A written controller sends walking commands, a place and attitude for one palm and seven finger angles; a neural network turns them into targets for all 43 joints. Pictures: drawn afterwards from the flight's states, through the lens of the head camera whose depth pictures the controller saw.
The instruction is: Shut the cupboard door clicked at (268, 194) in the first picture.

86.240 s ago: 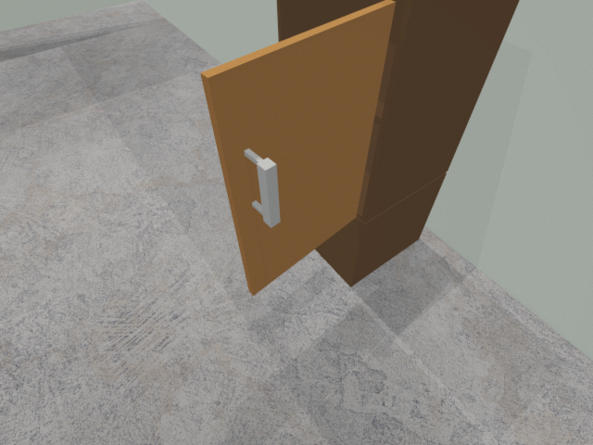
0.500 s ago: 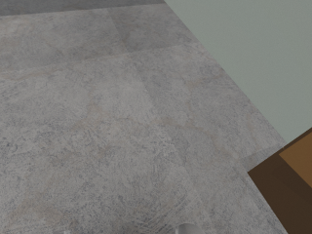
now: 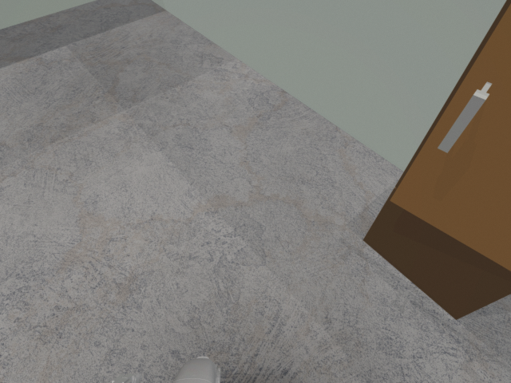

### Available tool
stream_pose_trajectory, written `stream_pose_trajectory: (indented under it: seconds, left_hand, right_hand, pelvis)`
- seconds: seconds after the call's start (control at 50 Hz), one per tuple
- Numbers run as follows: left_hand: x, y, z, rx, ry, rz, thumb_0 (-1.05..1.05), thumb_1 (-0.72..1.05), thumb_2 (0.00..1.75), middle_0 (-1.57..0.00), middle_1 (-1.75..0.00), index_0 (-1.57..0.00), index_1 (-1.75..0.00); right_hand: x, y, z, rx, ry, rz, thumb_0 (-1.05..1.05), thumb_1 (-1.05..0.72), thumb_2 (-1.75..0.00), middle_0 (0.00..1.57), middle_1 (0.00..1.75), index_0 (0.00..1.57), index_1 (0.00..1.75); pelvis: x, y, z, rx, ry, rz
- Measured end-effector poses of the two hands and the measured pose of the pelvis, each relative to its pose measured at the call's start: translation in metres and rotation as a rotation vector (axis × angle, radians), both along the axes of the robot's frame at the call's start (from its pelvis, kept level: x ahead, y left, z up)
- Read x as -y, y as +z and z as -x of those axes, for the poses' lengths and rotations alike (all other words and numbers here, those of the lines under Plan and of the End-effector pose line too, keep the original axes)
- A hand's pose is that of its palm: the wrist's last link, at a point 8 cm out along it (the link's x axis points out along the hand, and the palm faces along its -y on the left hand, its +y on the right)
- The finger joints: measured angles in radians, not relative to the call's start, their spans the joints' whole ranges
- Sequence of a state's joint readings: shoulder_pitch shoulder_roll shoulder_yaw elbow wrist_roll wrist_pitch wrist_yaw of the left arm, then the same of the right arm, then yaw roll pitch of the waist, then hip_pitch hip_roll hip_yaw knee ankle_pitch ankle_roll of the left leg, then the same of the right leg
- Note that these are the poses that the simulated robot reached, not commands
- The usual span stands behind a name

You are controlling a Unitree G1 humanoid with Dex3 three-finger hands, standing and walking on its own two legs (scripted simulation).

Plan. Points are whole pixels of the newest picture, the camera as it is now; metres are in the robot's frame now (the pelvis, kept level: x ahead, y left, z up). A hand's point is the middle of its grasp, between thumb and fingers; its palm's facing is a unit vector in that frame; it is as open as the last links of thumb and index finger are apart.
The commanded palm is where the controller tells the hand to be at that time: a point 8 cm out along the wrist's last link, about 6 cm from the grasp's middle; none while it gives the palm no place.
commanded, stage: turn to face it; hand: left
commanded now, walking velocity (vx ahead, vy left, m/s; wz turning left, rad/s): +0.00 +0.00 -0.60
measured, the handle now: (464, 118) +0.62 -0.41 +0.03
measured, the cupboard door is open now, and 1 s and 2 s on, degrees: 9 9 9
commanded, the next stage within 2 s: take the last steps up to it in 1.06 s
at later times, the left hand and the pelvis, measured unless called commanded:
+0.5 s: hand (151, 355) +0.18 +0.21 -0.17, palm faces -0.29 -0.93 -0.23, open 7.4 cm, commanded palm none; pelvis +0.03 +0.02 +0.00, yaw -19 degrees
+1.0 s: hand (204, 338) +0.21 +0.11 -0.17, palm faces -0.48 -0.85 -0.19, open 7.4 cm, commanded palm none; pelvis +0.06 -0.01 +0.00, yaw -31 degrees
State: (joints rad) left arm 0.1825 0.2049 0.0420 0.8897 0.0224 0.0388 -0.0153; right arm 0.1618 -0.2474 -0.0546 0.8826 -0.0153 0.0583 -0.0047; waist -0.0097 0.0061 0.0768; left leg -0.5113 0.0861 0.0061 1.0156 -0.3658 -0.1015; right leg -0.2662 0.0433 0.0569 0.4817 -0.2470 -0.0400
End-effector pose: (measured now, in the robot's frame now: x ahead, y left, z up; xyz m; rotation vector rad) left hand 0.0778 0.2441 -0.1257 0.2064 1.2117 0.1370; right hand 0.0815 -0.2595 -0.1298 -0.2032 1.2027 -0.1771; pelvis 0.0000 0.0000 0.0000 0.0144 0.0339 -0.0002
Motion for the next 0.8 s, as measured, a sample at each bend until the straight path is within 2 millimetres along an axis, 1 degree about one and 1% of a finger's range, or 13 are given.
stream_pose_trajectory:
  seconds: [0.08,0.14,0.18,0.22,0.28,0.38,0.44,0.48,0.58,0.62,0.66,0.7,0.8]
  left_hand:
    - [-0.008,-0.01,-0.001,-0.029,-0.013,0.022,0.01,0.9,0.9,-0.21,-0.3,-0.21,-0.3]
    - [-0.021,-0.022,-0.005,-0.054,-0.024,0.034,0.01,0.9,0.9,-0.21,-0.3,-0.21,-0.3]
    - [-0.031,-0.031,-0.01,-0.068,-0.03,0.039,0.01,0.9,0.9,-0.21,-0.3,-0.21,-0.3]
    - [-0.038,-0.031,-0.018,-0.08,-0.051,0.038,0.01,0.9,0.9,-0.21,-0.3,-0.21,-0.3]
    - [-0.045,-0.026,-0.033,-0.083,-0.089,0.034,0.01,0.91,0.9,-0.2,-0.3,-0.2,-0.3]
    - [-0.044,-0.016,-0.063,-0.069,-0.16,0.02,0.01,0.91,0.9,-0.2,-0.3,-0.2,-0.3]
    - [-0.032,-0.012,-0.085,-0.055,-0.216,0.01,0.01,0.91,0.9,-0.2,-0.3,-0.2,-0.3]
    - [-0.019,-0.009,-0.101,-0.038,-0.261,0.004,0.01,0.91,0.9,-0.2,-0.3,-0.2,-0.3]
    - [0.029,-0.005,-0.142,0.039,-0.384,-0.018,0.01,0.91,0.9,-0.2,-0.3,-0.2,-0.3]
    - [0.047,-0.005,-0.153,0.084,-0.423,-0.032,0.01,0.91,0.9,-0.2,-0.3,-0.2,-0.3]
    - [0.061,0.001,-0.155,0.096,-0.446,-0.037,0.01,0.91,0.9,-0.2,-0.3,-0.2,-0.3]
    - [0.071,0.006,-0.154,0.088,-0.458,-0.041,0.0,0.91,0.9,-0.2,-0.3,-0.2,-0.3]
    - [0.089,0.009,-0.15,0.045,-0.499,-0.025,0.0,0.9,0.9,-0.2,-0.3,-0.2,-0.3]
  right_hand:
    - [-0.01,0.007,-0.015,0.037,-0.014,0.019,0.01,-0.91,-0.9,0.2,0.3,0.2,0.29]
    - [-0.021,0.011,-0.023,0.075,-0.031,0.041,0.01,-0.91,-0.9,0.2,0.3,0.2,0.29]
    - [-0.029,0.013,-0.024,0.097,-0.041,0.058,0.01,-0.91,-0.9,0.2,0.3,0.2,0.29]
    - [-0.035,0.018,-0.019,0.094,-0.045,0.065,0.01,-0.91,-0.9,0.2,0.3,0.2,0.29]
    - [-0.042,0.024,-0.005,0.075,-0.075,0.068,0.01,-0.91,-0.9,0.2,0.3,0.2,0.3]
    - [-0.045,0.023,0.025,0.034,-0.161,0.053,0.01,-0.91,-0.9,0.2,0.3,0.2,0.3]
    - [-0.041,0.017,0.05,0.0,-0.229,0.036,0.01,-0.9,-0.9,0.2,0.3,0.2,0.3]
    - [-0.036,0.01,0.069,-0.026,-0.277,0.022,0.01,-0.9,-0.9,0.2,0.3,0.2,0.3]
    - [-0.015,-0.017,0.116,-0.086,-0.397,-0.019,0.01,-0.9,-0.9,0.2,0.3,0.2,0.3]
    - [-0.004,-0.03,0.131,-0.112,-0.435,-0.03,0.01,-0.9,-0.9,0.2,0.3,0.2,0.3]
    - [0.004,-0.032,0.138,-0.134,-0.464,-0.031,0.01,-0.91,-0.9,0.2,0.3,0.2,0.3]
    - [0.011,-0.028,0.138,-0.13,-0.483,-0.03,0.01,-0.91,-0.9,0.2,0.3,0.2,0.29]
    - [0.02,-0.011,0.124,-0.059,-0.507,-0.024,0.01,-0.91,-0.9,0.2,0.3,0.19,0.29]
  pelvis:
    - [-0.011,-0.002,-0.006,-0.01,-0.044,0.01]
    - [-0.023,-0.007,-0.012,-0.016,-0.081,0.021]
    - [-0.03,-0.011,-0.015,-0.016,-0.104,0.025]
    - [-0.034,-0.009,-0.017,-0.008,-0.134,0.029]
    - [-0.037,-0.002,-0.021,-0.004,-0.172,0.046]
    - [-0.037,0.003,-0.025,0.0,-0.237,0.061]
    - [-0.032,0.003,-0.027,0.004,-0.279,0.06]
    - [-0.027,0.001,-0.028,0.008,-0.307,0.056]
    - [-0.004,-0.013,-0.029,0.017,-0.377,0.031]
    - [0.006,-0.021,-0.029,0.019,-0.399,0.023]
    - [0.01,-0.019,-0.028,0.021,-0.411,0.023]
    - [0.013,-0.013,-0.029,0.02,-0.431,0.014]
    - [0.021,-0.001,-0.032,0.011,-0.476,-0.004]
